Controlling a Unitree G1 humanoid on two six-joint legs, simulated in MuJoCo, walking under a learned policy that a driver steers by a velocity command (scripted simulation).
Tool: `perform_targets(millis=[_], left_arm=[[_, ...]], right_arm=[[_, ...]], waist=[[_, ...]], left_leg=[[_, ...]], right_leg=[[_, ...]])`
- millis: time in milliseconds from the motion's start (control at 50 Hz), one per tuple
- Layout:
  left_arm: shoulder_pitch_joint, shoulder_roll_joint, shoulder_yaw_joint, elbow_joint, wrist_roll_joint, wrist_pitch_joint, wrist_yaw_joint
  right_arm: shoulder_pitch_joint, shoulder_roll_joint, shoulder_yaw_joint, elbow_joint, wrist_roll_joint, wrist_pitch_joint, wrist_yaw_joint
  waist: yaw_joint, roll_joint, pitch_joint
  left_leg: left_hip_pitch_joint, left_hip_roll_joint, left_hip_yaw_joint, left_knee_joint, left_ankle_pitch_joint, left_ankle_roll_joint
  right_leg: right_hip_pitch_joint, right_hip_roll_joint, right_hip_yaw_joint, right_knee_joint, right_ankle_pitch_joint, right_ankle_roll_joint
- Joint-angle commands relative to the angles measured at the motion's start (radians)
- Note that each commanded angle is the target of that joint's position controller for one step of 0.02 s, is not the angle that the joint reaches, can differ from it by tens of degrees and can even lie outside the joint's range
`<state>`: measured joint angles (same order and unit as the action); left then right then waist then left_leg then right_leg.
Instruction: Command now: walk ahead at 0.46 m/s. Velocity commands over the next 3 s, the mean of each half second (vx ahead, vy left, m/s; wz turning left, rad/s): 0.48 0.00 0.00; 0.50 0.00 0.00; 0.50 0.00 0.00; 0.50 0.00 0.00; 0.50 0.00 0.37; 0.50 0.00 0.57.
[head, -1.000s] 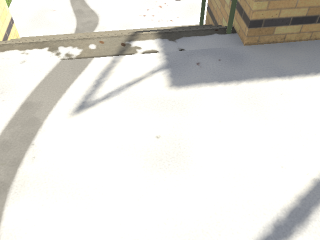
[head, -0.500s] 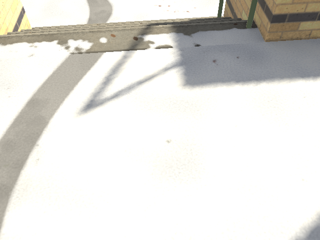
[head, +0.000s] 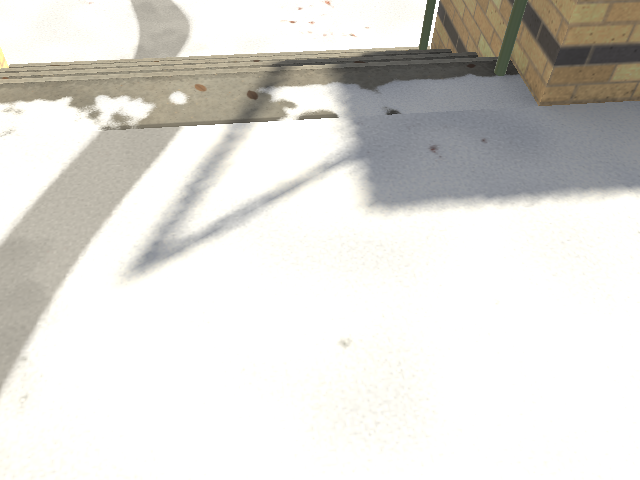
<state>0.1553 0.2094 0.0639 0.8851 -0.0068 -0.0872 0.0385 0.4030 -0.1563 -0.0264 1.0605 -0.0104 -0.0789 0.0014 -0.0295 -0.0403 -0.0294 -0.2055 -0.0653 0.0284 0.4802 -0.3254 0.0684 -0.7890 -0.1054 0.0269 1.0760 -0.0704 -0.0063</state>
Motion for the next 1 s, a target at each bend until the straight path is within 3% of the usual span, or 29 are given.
perform_targets(millis=[20, 100, 160, 200, 220, 240, 260, 280, 300, 320, 340, 360, 380, 440, 500, 600, 680, 740, 760, 780, 800, 820, 840, 860, 880, 900, 920, 960, 1000], left_arm=[[-0.092, 0.020, -0.001, -0.094, 0.006, -0.004, -0.024], [-0.246, 0.011, -0.010, -0.142, -0.011, -0.002, -0.051], [-0.325, 0.022, -0.013, -0.179, -0.015, -0.021, -0.074], [-0.282, 0.049, -0.004, -0.180, -0.014, -0.029, -0.082], [-0.191, 0.080, 0.012, -0.158, -0.009, -0.030, -0.081], [0.013, 0.138, 0.040, -0.098, -0.010, -0.030, -0.077], [0.239, 0.234, 0.064, -0.053, 0.000, -0.025, -0.065], [0.295, 0.272, 0.064, -0.024, 0.005, -0.025, -0.076], [0.269, 0.183, 0.044, -0.027, -0.001, -0.021, -0.071], [0.144, 0.145, 0.031, -0.048, -0.008, -0.022, -0.067], [0.054, 0.130, 0.024, -0.067, -0.004, -0.025, -0.070], [0.015, 0.110, 0.019, -0.071, 0.002, -0.029, -0.074], [0.005, 0.096, 0.015, -0.065, 0.012, -0.033, -0.077], [0.058, 0.100, 0.015, -0.025, 0.005, -0.039, -0.069], [0.127, 0.133, 0.020, 0.004, 0.003, -0.032, -0.048], [0.208, 0.153, 0.019, 0.034, -0.008, -0.022, -0.036], [0.283, 0.164, 0.019, 0.071, -0.015, -0.016, -0.033], [0.283, 0.189, 0.029, 0.083, -0.018, -0.004, -0.028], [0.267, 0.202, 0.033, 0.081, -0.018, 0.001, -0.028], [0.243, 0.204, 0.032, 0.075, -0.017, 0.006, -0.028], [0.227, 0.183, 0.023, 0.064, -0.010, 0.010, -0.028], [0.249, 0.134, 0.005, 0.034, 0.003, 0.006, -0.027], [0.363, 0.024, -0.029, 0.045, -0.008, -0.016, -0.037], [0.302, 0.138, -0.002, 0.048, -0.028, -0.032, -0.041], [0.210, 0.177, 0.008, 0.020, -0.038, -0.041, -0.042], [0.160, 0.169, 0.010, 0.010, -0.029, -0.041, -0.034], [0.138, 0.161, 0.018, 0.005, -0.015, -0.034, -0.028], [0.172, 0.119, 0.018, 0.008, -0.012, -0.009, -0.026], [0.159, 0.102, 0.019, 0.002, -0.009, 0.007, -0.023]], right_arm=[[-0.003, -0.179, -0.034, -0.068, 0.024, -0.019, -0.030], [0.101, -0.165, -0.038, -0.037, 0.038, -0.007, -0.030], [0.143, -0.171, -0.042, -0.023, 0.032, 0.004, -0.029], [0.107, -0.194, -0.049, -0.036, 0.027, 0.008, -0.027], [0.085, -0.207, -0.052, -0.045, 0.027, 0.009, -0.024], [0.036, -0.210, -0.049, -0.065, 0.020, 0.009, -0.020], [0.008, -0.189, -0.038, -0.099, 0.002, 0.001, -0.016], [0.165, -0.056, -0.003, -0.087, 0.015, -0.022, 0.004], [0.098, -0.168, -0.032, -0.081, 0.040, -0.043, 0.007], [-0.012, -0.206, -0.044, -0.121, 0.052, -0.050, 0.003], [-0.070, -0.197, -0.047, -0.136, 0.044, -0.048, -0.009], [-0.087, -0.185, -0.053, -0.138, 0.028, -0.039, -0.018], [-0.058, -0.164, -0.056, -0.137, 0.025, -0.026, -0.021], [-0.055, -0.122, -0.057, -0.148, 0.025, -0.003, -0.021], [-0.199, -0.136, -0.062, -0.204, 0.014, -0.001, -0.020], [-0.376, -0.115, -0.048, -0.259, 0.019, -0.007, -0.003], [-0.500, -0.121, -0.035, -0.308, 0.032, -0.014, 0.019], [-0.507, -0.150, -0.038, -0.332, 0.034, -0.027, 0.035], [-0.466, -0.171, -0.046, -0.326, 0.032, -0.031, 0.036], [-0.367, -0.199, -0.062, -0.301, 0.030, -0.033, 0.034], [-0.186, -0.252, -0.087, -0.246, 0.027, -0.033, 0.028], [-0.002, -0.333, -0.107, -0.212, 0.007, -0.030, 0.019], [0.031, -0.356, -0.106, -0.195, 0.005, -0.027, 0.031], [-0.003, -0.260, -0.080, -0.205, 0.015, -0.027, 0.032], [-0.091, -0.223, -0.067, -0.221, 0.021, -0.026, 0.029], [-0.168, -0.210, -0.061, -0.238, 0.016, -0.027, 0.031], [-0.207, -0.185, -0.054, -0.244, 0.009, -0.029, 0.036], [-0.206, -0.167, -0.049, -0.232, 0.002, -0.036, 0.039], [-0.178, -0.187, -0.054, -0.213, 0.006, -0.041, 0.032]], waist=[[0.008, 0.115, 0.065], [-0.047, 0.084, 0.113], [-0.059, 0.099, 0.126], [-0.011, 0.125, 0.081], [0.044, 0.146, 0.016], [0.142, 0.143, -0.091], [0.217, 0.031, -0.266], [0.130, -0.230, -0.439], [0.154, -0.135, -0.351], [0.129, -0.086, -0.170], [0.089, 0.028, -0.083], [0.055, 0.059, -0.044], [0.017, 0.034, -0.045], [-0.007, -0.013, -0.014], [0.022, -0.003, 0.036], [0.073, -0.021, 0.074], [0.115, -0.031, 0.119], [0.090, -0.047, 0.111], [0.062, -0.060, 0.081], [0.004, -0.066, 0.018], [-0.073, -0.050, -0.097], [-0.112, 0.089, -0.259], [-0.057, 0.344, -0.385], [-0.076, 0.251, -0.311], [-0.061, 0.190, -0.168], [-0.027, 0.098, -0.098], [0.001, 0.079, -0.045], [0.041, 0.109, -0.037], [0.051, 0.109, -0.008]], left_leg=[[-0.012, 0.272, -0.203, -0.250, 0.583, 0.118], [0.160, 0.280, -0.184, -0.259, 0.479, 0.106], [0.274, 0.308, -0.183, -0.220, 0.518, 0.115], [0.278, 0.301, -0.153, -0.143, 0.747, 0.098], [0.255, 0.281, -0.131, -0.045, 0.939, 0.086], [0.135, 0.239, -0.099, 0.151, 0.986, 0.058], [-0.105, 0.159, -0.051, 0.489, 0.633, 0.021], [-0.429, -0.001, -0.121, 0.812, -0.208, -0.018], [-0.538, 0.048, -0.203, 0.888, -0.216, -0.001], [-0.583, 0.095, -0.154, 0.861, -0.124, 0.003], [-0.533, 0.141, -0.125, 0.807, -0.042, -0.004], [-0.475, 0.165, -0.118, 0.756, 0.003, -0.011], [-0.412, 0.189, -0.125, 0.717, 0.030, -0.013], [-0.390, 0.206, -0.101, 0.618, 0.075, -0.028], [-0.499, 0.213, -0.088, 0.464, 0.228, -0.057], [-0.454, 0.165, -0.050, 0.184, 0.443, -0.058], [-0.467, 0.142, -0.036, 0.073, 0.401, -0.046], [-0.428, 0.124, -0.029, 0.016, 0.290, -0.006], [-0.349, 0.102, -0.011, 0.008, 0.256, 0.010], [-0.203, 0.067, 0.020, -0.013, 0.256, 0.033], [0.055, 0.078, 0.006, 0.005, 0.295, 0.069], [0.406, 0.298, -0.271, 0.020, 0.293, 0.157], [0.639, 0.475, -0.713, -0.120, 0.143, 0.285], [0.586, 0.442, -0.702, -0.157, 0.072, 0.244], [0.439, 0.406, -0.540, -0.172, 0.142, 0.199], [0.290, 0.366, -0.432, -0.199, 0.243, 0.176], [0.181, 0.329, -0.358, -0.229, 0.331, 0.166], [0.095, 0.295, -0.288, -0.283, 0.372, 0.165], [0.059, 0.285, -0.234, -0.319, 0.410, 0.176]], right_leg=[[0.069, 0.016, -0.004, -0.299, 0.147, -0.001], [0.035, 0.050, -0.028, -0.458, 0.160, -0.021], [0.030, 0.073, -0.050, -0.517, 0.068, -0.055], [0.183, 0.113, -0.083, -0.557, -0.014, -0.090], [0.353, 0.151, -0.112, -0.563, -0.013, -0.112], [0.645, 0.136, -0.075, -0.551, 0.044, -0.153], [1.003, -0.073, 0.179, -0.533, 0.090, -0.230], [1.295, -0.311, 0.673, -0.668, -0.077, -0.385], [1.238, -0.273, 0.686, -0.734, -0.174, -0.339], [1.063, -0.235, 0.513, -0.763, -0.094, -0.294], [0.887, -0.197, 0.401, -0.794, 0.036, -0.270], [0.763, -0.163, 0.325, -0.823, 0.121, -0.257], [0.699, -0.135, 0.273, -0.848, 0.144, -0.247], [0.619, -0.108, 0.180, -0.914, 0.168, -0.253], [0.641, -0.105, 0.147, -0.946, 0.171, -0.243], [0.655, -0.062, 0.062, -0.941, 0.135, -0.187], [0.760, -0.109, 0.077, -0.910, 0.087, -0.189], [0.847, -0.157, 0.093, -0.839, 0.192, -0.170], [0.858, -0.155, 0.085, -0.790, 0.319, -0.157], [0.852, -0.126, 0.055, -0.680, 0.494, -0.138], [0.764, -0.073, 0.013, -0.478, 0.538, -0.109], [0.487, 0.011, -0.044, -0.126, 0.235, -0.062], [0.176, 0.163, 0.024, 0.145, -0.478, -0.025], [0.074, 0.105, 0.117, 0.253, -0.490, -0.039], [0.033, 0.059, 0.085, 0.254, -0.403, -0.050], [0.074, 0.013, 0.060, 0.202, -0.311, -0.048], [0.115, -0.013, 0.052, 0.147, -0.263, -0.044], [0.194, -0.039, 0.054, 0.087, -0.211, -0.040], [0.177, -0.047, 0.040, 0.028, -0.172, -0.025]])
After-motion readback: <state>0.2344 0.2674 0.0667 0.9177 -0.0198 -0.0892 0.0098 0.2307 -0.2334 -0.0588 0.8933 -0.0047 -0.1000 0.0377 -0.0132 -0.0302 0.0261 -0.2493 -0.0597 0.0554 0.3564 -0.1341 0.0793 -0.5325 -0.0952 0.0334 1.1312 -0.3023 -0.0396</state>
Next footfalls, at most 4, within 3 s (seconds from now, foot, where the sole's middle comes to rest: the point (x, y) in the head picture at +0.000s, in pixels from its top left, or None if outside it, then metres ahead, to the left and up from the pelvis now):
0.24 right None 0.33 -0.12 -0.77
0.80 left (262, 418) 0.64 0.11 -0.77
1.40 right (359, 301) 0.95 -0.12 -0.77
1.96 left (265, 217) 1.24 0.12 -0.77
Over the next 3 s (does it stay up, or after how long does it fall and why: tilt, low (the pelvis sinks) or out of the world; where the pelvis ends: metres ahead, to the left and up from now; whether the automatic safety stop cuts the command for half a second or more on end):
stays up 1.56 0.12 -0.02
